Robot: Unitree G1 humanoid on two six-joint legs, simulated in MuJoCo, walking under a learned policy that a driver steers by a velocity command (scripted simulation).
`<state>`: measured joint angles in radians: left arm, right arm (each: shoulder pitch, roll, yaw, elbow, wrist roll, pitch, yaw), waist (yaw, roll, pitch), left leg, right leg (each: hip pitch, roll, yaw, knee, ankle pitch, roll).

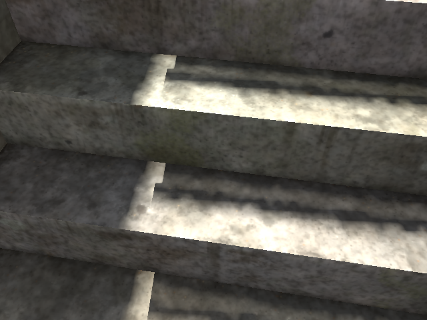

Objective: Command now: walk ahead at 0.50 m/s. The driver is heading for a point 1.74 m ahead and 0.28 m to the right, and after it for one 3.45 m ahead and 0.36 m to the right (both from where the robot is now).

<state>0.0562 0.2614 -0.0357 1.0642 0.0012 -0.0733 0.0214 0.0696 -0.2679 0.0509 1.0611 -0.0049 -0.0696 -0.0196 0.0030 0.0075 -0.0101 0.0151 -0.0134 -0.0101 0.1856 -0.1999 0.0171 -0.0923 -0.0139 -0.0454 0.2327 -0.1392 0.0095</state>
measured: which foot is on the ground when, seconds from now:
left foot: down 0.00-1.00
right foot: down 0.00-1.00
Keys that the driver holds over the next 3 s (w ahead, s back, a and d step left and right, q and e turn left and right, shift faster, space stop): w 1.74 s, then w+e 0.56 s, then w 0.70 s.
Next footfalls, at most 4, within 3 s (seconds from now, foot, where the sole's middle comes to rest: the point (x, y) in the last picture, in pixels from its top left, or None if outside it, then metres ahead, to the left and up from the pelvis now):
2.58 left None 0.12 0.08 -0.79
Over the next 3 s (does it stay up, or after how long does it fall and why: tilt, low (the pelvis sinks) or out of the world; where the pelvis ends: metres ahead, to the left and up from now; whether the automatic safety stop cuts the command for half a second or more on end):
stays up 0.07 -0.02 0.00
